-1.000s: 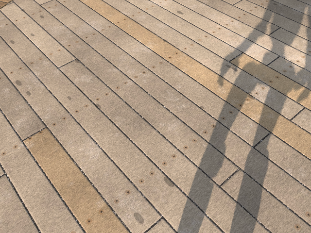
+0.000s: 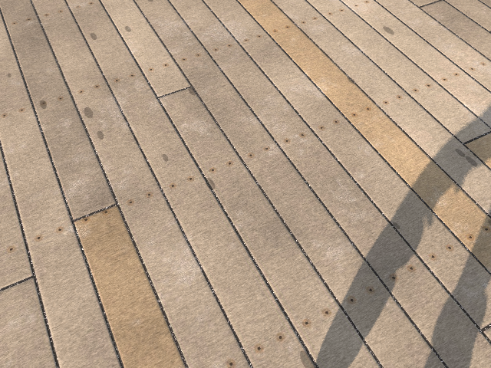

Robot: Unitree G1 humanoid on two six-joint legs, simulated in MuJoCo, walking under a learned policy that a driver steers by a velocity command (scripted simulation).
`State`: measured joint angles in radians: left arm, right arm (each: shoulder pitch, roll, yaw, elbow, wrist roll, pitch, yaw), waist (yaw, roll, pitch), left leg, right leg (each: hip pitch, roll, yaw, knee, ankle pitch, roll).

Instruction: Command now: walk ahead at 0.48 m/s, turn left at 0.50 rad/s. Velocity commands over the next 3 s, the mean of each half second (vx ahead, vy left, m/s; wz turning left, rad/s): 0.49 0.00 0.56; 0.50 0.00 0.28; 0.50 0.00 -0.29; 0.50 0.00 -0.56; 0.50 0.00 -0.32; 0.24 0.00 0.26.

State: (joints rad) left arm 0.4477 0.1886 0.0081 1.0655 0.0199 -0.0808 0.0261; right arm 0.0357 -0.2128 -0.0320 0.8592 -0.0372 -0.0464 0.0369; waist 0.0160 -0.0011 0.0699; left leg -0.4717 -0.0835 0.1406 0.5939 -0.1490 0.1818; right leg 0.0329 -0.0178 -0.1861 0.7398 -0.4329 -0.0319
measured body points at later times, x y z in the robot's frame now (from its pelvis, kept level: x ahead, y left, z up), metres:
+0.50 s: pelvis +0.28 +0.00 +0.02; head +0.32 +0.02 +0.47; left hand +0.46 +0.26 -0.06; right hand +0.29 -0.29 -0.10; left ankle +0.11 +0.04 -0.71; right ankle +0.46 -0.08 -0.69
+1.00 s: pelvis +0.52 +0.08 +0.03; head +0.55 +0.10 +0.48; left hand +0.36 +0.29 -0.11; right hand +0.81 -0.02 -0.06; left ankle +0.59 +0.22 -0.70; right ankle +0.46 -0.07 -0.71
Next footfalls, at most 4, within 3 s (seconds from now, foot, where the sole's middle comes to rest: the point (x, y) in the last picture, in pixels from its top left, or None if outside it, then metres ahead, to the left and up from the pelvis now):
0.54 right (285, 344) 0.50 -0.06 -0.75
1.04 left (176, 299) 0.62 0.24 -0.75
1.58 right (209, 204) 0.95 0.17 -0.75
2.10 left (167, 134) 1.25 0.34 -0.75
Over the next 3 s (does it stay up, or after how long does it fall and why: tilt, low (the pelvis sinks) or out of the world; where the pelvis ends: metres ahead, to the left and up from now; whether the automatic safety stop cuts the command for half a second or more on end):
stays up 1.41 0.16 0.03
